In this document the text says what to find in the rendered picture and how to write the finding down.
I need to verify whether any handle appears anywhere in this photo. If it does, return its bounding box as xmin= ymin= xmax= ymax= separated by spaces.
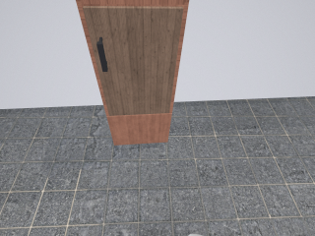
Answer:
xmin=96 ymin=36 xmax=108 ymax=72

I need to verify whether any cupboard door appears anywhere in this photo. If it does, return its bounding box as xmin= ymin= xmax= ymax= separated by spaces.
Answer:
xmin=83 ymin=6 xmax=184 ymax=116

